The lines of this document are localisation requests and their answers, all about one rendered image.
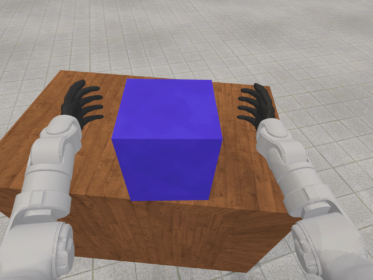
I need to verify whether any robot left forearm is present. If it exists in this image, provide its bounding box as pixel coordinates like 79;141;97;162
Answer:
0;115;82;255

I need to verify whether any robot right hand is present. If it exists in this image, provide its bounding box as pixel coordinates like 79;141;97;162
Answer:
237;83;276;131

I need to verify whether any robot right forearm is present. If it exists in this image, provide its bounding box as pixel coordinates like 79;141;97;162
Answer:
256;118;368;259

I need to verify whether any carton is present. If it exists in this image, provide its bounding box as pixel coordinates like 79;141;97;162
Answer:
111;79;223;201

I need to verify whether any robot left upper arm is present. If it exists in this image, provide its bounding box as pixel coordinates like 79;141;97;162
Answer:
0;221;75;280

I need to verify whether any robot left hand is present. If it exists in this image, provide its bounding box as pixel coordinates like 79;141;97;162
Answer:
61;79;104;130

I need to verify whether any pedestal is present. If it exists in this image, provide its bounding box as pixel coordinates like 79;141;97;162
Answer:
0;70;302;273

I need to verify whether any robot right upper arm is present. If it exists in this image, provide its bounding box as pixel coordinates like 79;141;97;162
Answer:
291;212;373;280

